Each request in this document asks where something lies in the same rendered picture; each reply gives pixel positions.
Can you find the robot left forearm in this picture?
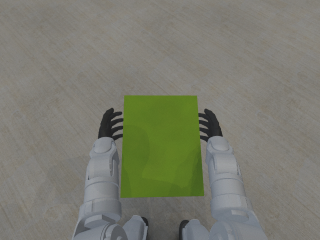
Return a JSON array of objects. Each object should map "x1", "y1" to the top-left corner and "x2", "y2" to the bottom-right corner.
[{"x1": 71, "y1": 137, "x2": 122, "y2": 240}]

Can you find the carton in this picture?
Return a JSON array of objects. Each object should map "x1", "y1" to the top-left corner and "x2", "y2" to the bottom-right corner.
[{"x1": 120, "y1": 95, "x2": 204, "y2": 198}]

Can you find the robot right forearm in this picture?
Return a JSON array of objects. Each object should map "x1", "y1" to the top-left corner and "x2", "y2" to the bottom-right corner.
[{"x1": 205, "y1": 136, "x2": 265, "y2": 233}]

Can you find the left robot hand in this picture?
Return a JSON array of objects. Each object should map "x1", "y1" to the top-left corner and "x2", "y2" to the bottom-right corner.
[{"x1": 98, "y1": 108, "x2": 124, "y2": 141}]

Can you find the right robot hand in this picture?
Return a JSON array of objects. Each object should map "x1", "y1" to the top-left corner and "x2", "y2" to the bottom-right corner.
[{"x1": 198, "y1": 108, "x2": 223, "y2": 142}]

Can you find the right robot upper arm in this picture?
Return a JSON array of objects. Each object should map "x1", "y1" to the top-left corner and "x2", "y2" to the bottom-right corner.
[{"x1": 208, "y1": 219, "x2": 268, "y2": 240}]

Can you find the right robot foot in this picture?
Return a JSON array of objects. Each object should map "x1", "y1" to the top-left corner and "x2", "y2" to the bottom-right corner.
[{"x1": 179, "y1": 220, "x2": 189, "y2": 240}]

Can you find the robot left thigh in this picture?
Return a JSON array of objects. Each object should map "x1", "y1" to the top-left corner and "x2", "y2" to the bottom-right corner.
[{"x1": 122, "y1": 219, "x2": 148, "y2": 240}]

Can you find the left robot upper arm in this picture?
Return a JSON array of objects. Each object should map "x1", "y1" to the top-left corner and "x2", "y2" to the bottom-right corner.
[{"x1": 73, "y1": 223, "x2": 128, "y2": 240}]

